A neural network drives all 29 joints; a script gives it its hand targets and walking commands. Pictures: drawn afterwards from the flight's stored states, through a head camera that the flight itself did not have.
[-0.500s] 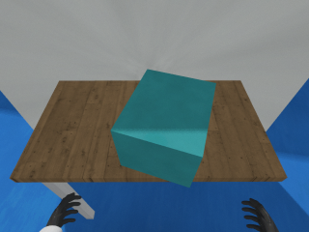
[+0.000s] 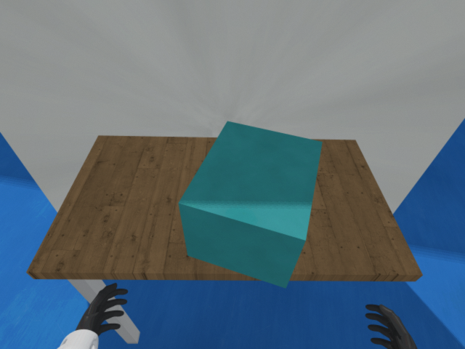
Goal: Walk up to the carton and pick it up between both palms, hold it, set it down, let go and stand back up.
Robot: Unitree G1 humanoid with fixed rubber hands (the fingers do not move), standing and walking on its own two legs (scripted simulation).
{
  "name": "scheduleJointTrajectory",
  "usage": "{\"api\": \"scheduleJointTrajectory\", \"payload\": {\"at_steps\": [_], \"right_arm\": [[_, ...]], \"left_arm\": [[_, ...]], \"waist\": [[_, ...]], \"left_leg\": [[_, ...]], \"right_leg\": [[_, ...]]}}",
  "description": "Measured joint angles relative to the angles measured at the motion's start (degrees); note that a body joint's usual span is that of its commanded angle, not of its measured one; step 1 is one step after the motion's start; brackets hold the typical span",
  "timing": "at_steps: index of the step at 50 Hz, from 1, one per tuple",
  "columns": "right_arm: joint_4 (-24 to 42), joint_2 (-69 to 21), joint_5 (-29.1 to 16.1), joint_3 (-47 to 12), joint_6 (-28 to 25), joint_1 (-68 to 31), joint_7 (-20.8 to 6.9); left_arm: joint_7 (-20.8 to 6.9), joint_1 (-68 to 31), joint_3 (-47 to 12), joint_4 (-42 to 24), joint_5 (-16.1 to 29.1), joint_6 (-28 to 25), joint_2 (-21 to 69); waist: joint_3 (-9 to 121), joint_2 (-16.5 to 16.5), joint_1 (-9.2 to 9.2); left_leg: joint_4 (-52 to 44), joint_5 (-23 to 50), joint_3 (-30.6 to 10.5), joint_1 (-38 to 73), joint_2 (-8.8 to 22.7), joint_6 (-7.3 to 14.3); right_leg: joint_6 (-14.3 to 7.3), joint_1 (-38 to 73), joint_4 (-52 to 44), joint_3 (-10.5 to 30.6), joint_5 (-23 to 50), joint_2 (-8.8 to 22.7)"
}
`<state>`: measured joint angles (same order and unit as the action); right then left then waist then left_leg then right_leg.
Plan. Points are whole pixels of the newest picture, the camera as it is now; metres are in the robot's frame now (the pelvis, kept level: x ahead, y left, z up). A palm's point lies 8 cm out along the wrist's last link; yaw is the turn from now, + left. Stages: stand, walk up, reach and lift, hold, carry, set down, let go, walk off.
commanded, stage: reach and lift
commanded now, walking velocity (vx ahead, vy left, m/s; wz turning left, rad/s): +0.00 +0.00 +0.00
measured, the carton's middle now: (254, 199) +0.41 -0.02 +0.01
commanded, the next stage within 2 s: none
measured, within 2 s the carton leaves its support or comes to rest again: neither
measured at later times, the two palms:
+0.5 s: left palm (92, 301) +0.19 +0.24 +0.01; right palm (390, 336) +0.16 -0.22 +0.02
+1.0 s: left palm (91, 275) +0.22 +0.24 +0.04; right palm (373, 318) +0.17 -0.18 +0.06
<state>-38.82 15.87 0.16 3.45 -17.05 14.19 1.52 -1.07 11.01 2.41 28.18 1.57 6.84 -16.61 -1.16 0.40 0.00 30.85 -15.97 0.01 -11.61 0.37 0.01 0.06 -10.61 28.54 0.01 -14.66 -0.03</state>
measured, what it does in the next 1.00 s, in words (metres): stands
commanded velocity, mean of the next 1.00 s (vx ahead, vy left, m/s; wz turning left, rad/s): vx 0.00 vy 0.00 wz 0.00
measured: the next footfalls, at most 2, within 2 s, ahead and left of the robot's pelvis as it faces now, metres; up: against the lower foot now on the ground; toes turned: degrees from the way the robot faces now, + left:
none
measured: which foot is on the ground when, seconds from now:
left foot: down 0.00-1.00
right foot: down 0.00-1.00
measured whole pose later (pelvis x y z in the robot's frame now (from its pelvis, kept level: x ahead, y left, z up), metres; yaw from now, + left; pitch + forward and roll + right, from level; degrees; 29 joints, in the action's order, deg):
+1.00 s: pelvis +0.00 +0.01 +0.01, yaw +0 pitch -4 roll -2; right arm 11.6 4.9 -5.3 -3.4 3.6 27.0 13.2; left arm -6.0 13.7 2.0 -2.3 13.6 8.8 -19.6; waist -3.5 1.2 0.0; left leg 26.7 -14.1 0.1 -8.2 0.4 0.8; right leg 0.2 -5.6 20.8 0.0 -11.0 0.0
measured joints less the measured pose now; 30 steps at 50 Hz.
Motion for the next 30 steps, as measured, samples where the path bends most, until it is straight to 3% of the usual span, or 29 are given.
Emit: {"api": "scheduleJointTrajectory", "payload": {"at_steps": [19, 30], "right_arm": [[19.4, -5.4, -1.7, 0.0, 9.6, 2.3, 3.7], [36.3, -8.0, -3.5, -2.6, 17.8, 8.6, 7.0]], "left_arm": [[-0.2, 0.1, -1.7, -16.3, 3.9, 3.9, 0.0], [-2.2, 1.8, -1.8, -24.1, 7.8, 5.4, -0.3]], "waist": [[-1.2, 0.8, -0.01], [-1.2, 0.8, -0.01]], "left_leg": [[-1.4, 1.7, 0.1, 1.9, 0.0, 0.8], [-3.5, 2.2, 0.1, 3.4, 0.0, 0.8]], "right_leg": [[0.0, 3.8, -5.5, 0.0, 3.9, 0.0], [0.0, 5.0, -7.0, 0.0, 4.1, 0.0]]}}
